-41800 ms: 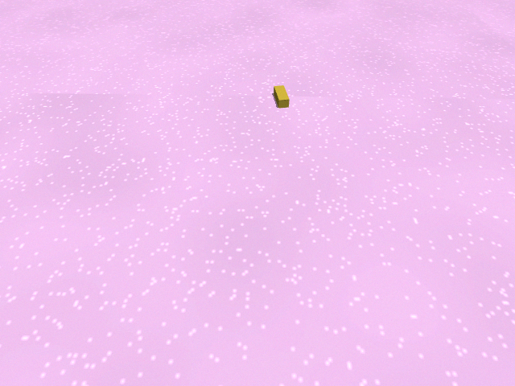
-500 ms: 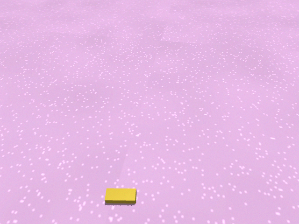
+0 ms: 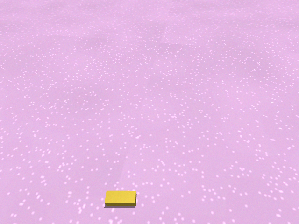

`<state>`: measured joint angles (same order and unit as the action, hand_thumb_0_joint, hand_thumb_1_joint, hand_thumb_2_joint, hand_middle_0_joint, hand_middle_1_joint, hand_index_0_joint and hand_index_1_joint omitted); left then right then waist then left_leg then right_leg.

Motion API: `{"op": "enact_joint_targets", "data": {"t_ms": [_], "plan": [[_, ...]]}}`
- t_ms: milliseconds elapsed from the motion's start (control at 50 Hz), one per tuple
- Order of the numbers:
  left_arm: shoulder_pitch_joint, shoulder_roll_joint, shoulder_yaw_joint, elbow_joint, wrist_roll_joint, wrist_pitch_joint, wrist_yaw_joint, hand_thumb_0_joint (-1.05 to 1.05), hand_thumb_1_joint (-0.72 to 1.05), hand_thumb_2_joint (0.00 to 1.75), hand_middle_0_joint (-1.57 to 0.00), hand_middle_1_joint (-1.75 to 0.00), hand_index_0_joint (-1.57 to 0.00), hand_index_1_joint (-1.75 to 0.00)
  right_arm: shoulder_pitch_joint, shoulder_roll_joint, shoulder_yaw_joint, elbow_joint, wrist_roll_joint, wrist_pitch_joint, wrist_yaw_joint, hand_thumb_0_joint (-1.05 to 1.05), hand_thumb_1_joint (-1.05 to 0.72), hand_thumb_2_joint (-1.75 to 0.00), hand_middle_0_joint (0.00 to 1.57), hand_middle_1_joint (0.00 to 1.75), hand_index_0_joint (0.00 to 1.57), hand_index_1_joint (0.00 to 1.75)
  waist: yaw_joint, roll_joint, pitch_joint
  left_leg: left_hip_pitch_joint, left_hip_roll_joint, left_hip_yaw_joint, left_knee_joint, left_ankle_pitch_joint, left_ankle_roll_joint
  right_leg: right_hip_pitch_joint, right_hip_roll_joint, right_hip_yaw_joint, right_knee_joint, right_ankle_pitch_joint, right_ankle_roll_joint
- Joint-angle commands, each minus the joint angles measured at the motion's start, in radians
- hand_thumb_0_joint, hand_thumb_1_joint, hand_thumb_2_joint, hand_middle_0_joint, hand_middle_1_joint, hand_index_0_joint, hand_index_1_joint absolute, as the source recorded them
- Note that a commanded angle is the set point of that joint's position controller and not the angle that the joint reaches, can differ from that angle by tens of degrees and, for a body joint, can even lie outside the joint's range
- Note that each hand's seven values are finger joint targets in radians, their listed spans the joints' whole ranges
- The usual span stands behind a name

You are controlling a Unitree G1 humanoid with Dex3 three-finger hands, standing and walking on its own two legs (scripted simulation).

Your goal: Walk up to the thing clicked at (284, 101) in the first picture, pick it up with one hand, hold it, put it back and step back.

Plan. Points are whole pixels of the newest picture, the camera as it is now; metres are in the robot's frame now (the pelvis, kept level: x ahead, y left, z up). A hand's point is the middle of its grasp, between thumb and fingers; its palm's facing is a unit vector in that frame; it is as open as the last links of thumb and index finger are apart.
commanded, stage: stand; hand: left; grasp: from above
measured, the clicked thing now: (121, 198) +0.44 +0.20 -0.75
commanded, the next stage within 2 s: step back in 0.22 s
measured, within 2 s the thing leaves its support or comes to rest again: neither
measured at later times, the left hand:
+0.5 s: hand out of the picture +0.08 +0.29 -0.17, palm faces -0.03 -0.92 -0.38, open 7.3 cm
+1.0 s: hand out of the picture -0.05 +0.26 -0.17, palm faces -0.12 -0.91 -0.40, open 7.3 cm
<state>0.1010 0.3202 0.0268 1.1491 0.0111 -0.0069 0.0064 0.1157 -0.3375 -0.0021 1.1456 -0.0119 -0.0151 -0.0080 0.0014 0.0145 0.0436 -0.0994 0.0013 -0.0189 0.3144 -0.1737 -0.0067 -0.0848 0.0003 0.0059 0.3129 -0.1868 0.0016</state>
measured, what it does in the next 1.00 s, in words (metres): walks backwards: right foot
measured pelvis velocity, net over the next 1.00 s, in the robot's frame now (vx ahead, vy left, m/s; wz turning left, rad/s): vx -0.17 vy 0.01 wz -0.11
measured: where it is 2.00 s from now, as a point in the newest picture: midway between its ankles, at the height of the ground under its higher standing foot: outside the picture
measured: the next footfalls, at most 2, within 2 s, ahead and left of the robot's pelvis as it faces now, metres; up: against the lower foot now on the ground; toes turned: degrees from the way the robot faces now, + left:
right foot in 0.94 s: -0.14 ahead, -0.11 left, +0.00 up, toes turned -3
left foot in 1.30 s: -0.24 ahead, +0.13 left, +0.00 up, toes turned -4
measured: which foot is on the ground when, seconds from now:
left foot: down 0.00-0.96, up 0.98-1.00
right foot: down 0.00-0.52, up 0.54-0.92, down 0.94-1.00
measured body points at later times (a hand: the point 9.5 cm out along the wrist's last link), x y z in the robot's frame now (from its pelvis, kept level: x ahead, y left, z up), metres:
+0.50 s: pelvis -0.04 +0.02 -0.02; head +0.01 +0.03 +0.42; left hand +0.08 +0.34 -0.15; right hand +0.04 -0.31 -0.14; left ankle -0.04 +0.13 -0.75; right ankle -0.01 -0.12 -0.75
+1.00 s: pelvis -0.17 +0.01 -0.03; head -0.12 -0.01 +0.41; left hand -0.05 +0.31 -0.14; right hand -0.10 -0.32 -0.15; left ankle -0.06 +0.12 -0.73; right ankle -0.18 -0.11 -0.75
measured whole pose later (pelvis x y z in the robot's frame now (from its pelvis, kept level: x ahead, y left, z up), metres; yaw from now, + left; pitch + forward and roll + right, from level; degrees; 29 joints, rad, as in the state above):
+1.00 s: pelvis -0.17 +0.01 -0.03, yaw -6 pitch -3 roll -1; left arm 0.18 0.35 0.08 0.86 0.04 0.05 -0.01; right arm 0.12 -0.39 -0.05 0.87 -0.01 0.05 -0.01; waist -0.01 0.04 0.17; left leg -0.48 0.02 -0.03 0.80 -0.37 0.00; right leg -0.25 0.05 0.04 0.68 -0.38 -0.02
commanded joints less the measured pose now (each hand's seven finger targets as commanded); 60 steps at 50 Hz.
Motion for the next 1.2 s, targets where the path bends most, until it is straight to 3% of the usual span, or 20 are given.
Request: {"op": "enact_joint_targets", "data": {"t_ms": [0,180,200,260,320,400,420,460,480,500,520,600,760,860,900,920,940,960,1020,1180], "plan": [[-0.038,0.211,0.030,-0.053,-0.002,-0.024,0.010,0.00,0.90,0.90,-0.20,-0.30,-0.20,-0.30,-0.031,-0.201,-0.037,-0.058,-0.001,-0.020,-0.010,0.00,-0.90,-0.90,0.20,0.30,0.20,0.30,-0.004,-0.021,-0.053,0.005,0.119,-0.092,-0.044,0.131,0.028,-0.005,-0.122,0.090,-0.054,0.122,-0.020],[-0.037,0.222,0.031,-0.055,-0.001,-0.026,0.011,0.00,0.90,0.90,-0.20,-0.30,-0.20,-0.30,-0.034,-0.202,-0.037,-0.063,-0.002,-0.019,-0.009,0.00,-0.90,-0.90,0.20,0.30,0.20,0.30,-0.006,-0.025,-0.060,0.012,0.120,-0.092,-0.042,0.131,0.030,-0.003,-0.123,0.090,-0.048,0.131,-0.025],[-0.028,0.298,0.065,-0.096,-0.017,-0.016,0.015,0.00,0.90,0.90,-0.20,-0.30,-0.20,-0.30,-0.066,-0.258,-0.059,-0.082,0.005,0.001,-0.004,0.00,-0.90,-0.90,0.20,0.30,0.20,0.30,-0.007,-0.038,0.042,-0.063,0.101,-0.098,0.064,0.256,0.045,-0.082,-0.111,0.110,0.032,0.321,-0.028],[0.002,0.287,0.071,-0.146,-0.021,-0.008,0.023,0.00,0.90,0.90,-0.20,-0.30,-0.20,-0.30,-0.036,-0.237,-0.066,-0.117,0.017,0.018,-0.002,0.00,-0.90,-0.90,0.20,0.30,0.20,0.30,-0.011,-0.036,-0.062,-0.054,0.080,-0.069,0.169,0.287,0.055,-0.063,-0.124,0.113,0.091,0.383,-0.076],[-0.028,0.311,0.079,-0.205,-0.014,0.002,0.022,0.00,0.90,0.90,-0.20,-0.30,-0.20,-0.30,-0.020,-0.230,-0.073,-0.152,0.015,0.034,0.002,0.00,-0.90,-0.90,0.20,0.30,0.20,0.30,-0.016,-0.091,-0.125,-0.062,0.025,-0.030,0.300,0.170,0.046,-0.097,-0.201,0.197,0.093,0.391,-0.147],[-0.101,0.340,0.086,-0.282,0.007,0.019,0.025,0.00,0.90,0.90,-0.20,-0.30,-0.20,-0.30,0.064,-0.212,-0.088,-0.182,0.004,0.055,0.012,0.00,-0.90,-0.90,0.20,0.30,0.20,0.30,-0.041,-0.217,-0.092,-0.071,-0.040,-0.018,0.502,-0.240,0.052,-0.264,-0.315,0.265,0.087,0.308,-0.239],[-0.128,0.335,0.085,-0.300,0.011,0.022,0.024,0.00,0.90,0.90,-0.20,-0.30,-0.20,-0.30,0.099,-0.210,-0.090,-0.182,0.006,0.055,0.015,0.00,-0.90,-0.90,0.20,0.30,0.20,0.30,-0.059,-0.221,-0.092,-0.068,-0.026,-0.029,0.465,-0.229,0.060,-0.264,-0.300,0.241,0.126,0.300,-0.220],[-0.091,0.293,0.074,-0.311,0.002,0.032,0.022,0.00,0.90,0.90,-0.20,-0.30,-0.20,-0.30,0.083,-0.253,-0.102,-0.200,-0.002,0.040,0.012,0.00,-0.90,-0.90,0.20,0.30,0.20,0.30,-0.043,-0.044,-0.084,-0.085,0.074,-0.111,0.243,0.186,0.090,-0.246,-0.144,0.126,0.331,0.208,-0.126],[-0.088,0.244,0.064,-0.321,-0.007,0.041,0.024,0.00,0.90,0.90,-0.20,-0.30,-0.20,-0.30,0.073,-0.303,-0.116,-0.216,-0.015,0.031,0.009,0.00,-0.90,-0.90,0.20,0.30,0.20,0.30,-0.042,0.104,-0.062,-0.088,0.216,-0.282,0.093,0.392,0.145,-0.303,0.025,0.055,0.504,-0.009,-0.053],[-0.063,0.228,0.064,-0.327,-0.004,0.049,0.032,0.00,0.90,0.90,-0.20,-0.30,-0.20,-0.30,0.075,-0.346,-0.123,-0.225,-0.017,0.022,0.009,0.00,-0.90,-0.90,0.20,0.30,0.20,0.30,-0.033,0.161,-0.073,-0.034,0.325,-0.388,0.071,0.618,0.224,-0.375,0.116,0.096,0.683,-0.428,-0.034],[-0.036,0.228,0.066,-0.323,0.001,0.053,0.042,0.00,0.90,0.90,-0.20,-0.30,-0.20,-0.30,0.077,-0.370,-0.131,-0.243,-0.019,0.019,0.005,0.00,-0.90,-0.90,0.20,0.30,0.20,0.30,-0.044,0.165,-0.094,-0.064,0.379,-0.450,0.064,0.624,0.265,-0.379,0.129,0.179,0.809,-0.496,-0.028],[0.056,0.255,0.077,-0.304,-0.005,0.057,0.034,0.00,0.90,0.90,-0.20,-0.30,-0.20,-0.30,-0.039,-0.291,-0.115,-0.306,-0.020,0.015,-0.022,0.00,-0.90,-0.90,0.20,0.30,0.20,0.30,0.031,0.113,-0.081,-0.034,0.252,-0.242,0.133,0.497,0.226,-0.426,0.106,0.211,0.954,-0.323,-0.020],[0.033,0.244,0.097,-0.378,0.005,0.047,0.018,0.00,0.90,0.90,-0.20,-0.30,-0.20,-0.30,0.081,-0.302,-0.123,-0.340,-0.015,0.012,-0.024,0.00,-0.90,-0.90,0.20,0.30,0.20,0.30,-0.050,0.129,-0.099,0.079,0.292,-0.250,0.155,0.466,0.275,-0.392,0.064,0.131,0.704,-0.364,0.028],[0.154,0.229,0.107,-0.341,0.009,0.039,0.004,0.00,0.90,0.90,-0.20,-0.30,-0.20,-0.30,0.018,-0.313,-0.121,-0.374,-0.014,0.027,-0.015,0.00,-0.90,-0.90,0.20,0.30,0.20,0.30,-0.002,0.163,-0.161,-0.024,0.261,-0.207,0.185,0.252,0.216,-0.204,0.020,0.042,0.353,-0.250,-0.004],[0.237,0.233,0.117,-0.302,0.021,0.031,0.004,0.00,0.90,0.90,-0.20,-0.30,-0.20,-0.30,-0.014,-0.299,-0.112,-0.377,-0.005,0.041,-0.012,0.00,-0.90,-0.90,0.20,0.30,0.20,0.30,0.040,0.136,-0.151,-0.202,0.221,-0.172,0.243,0.112,0.139,-0.025,0.017,0.032,0.134,-0.077,-0.037],[0.217,0.289,0.132,-0.321,0.037,0.023,0.006,0.00,0.90,0.90,-0.20,-0.30,-0.20,-0.30,0.008,-0.256,-0.099,-0.376,0.002,0.046,-0.010,0.00,-0.90,-0.90,0.20,0.30,0.20,0.30,0.030,-0.029,-0.103,-0.372,0.118,-0.129,0.350,-0.090,0.076,0.005,-0.091,0.246,0.053,-0.136,-0.075],[0.139,0.400,0.156,-0.361,0.030,0.024,0.001,0.00,0.90,0.90,-0.20,-0.30,-0.20,-0.30,-0.017,-0.210,-0.094,-0.391,0.008,0.046,-0.014,0.00,-0.90,-0.90,0.20,0.30,0.20,0.30,0.036,-0.289,-0.029,-0.455,-0.098,-0.010,0.582,-0.379,0.007,-0.156,-0.320,0.524,-0.050,-0.168,-0.218],[0.071,0.444,0.159,-0.401,0.037,0.021,0.006,0.00,0.90,0.90,-0.20,-0.30,-0.20,-0.30,-0.041,-0.256,-0.117,-0.374,-0.004,0.053,-0.027,0.00,-0.90,-0.90,0.20,0.30,0.20,0.30,0.056,-0.286,0.037,-0.365,-0.080,-0.125,0.825,-0.453,-0.008,-0.386,-0.441,0.637,-0.084,-0.131,-0.335],[-0.081,0.296,0.124,-0.435,0.024,0.014,0.019,0.00,0.90,0.90,-0.20,-0.30,-0.20,-0.30,0.101,-0.246,-0.105,-0.308,0.023,0.048,-0.021,0.00,-0.90,-0.90,0.20,0.30,0.20,0.30,-0.062,-0.138,0.047,-0.365,-0.135,-0.158,0.915,-0.274,0.000,-0.305,-0.210,0.237,0.055,0.164,-0.189],[0.094,0.274,0.114,-0.430,0.024,0.033,0.025,0.00,0.90,0.90,-0.20,-0.30,-0.20,-0.30,0.072,-0.225,-0.085,-0.337,0.004,0.032,-0.021,0.00,-0.90,-0.90,0.20,0.30,0.20,0.30,0.058,-0.205,-0.072,-0.333,-0.053,-0.032,0.431,-0.346,-0.011,0.044,-0.237,0.233,0.184,0.354,-0.207]]}}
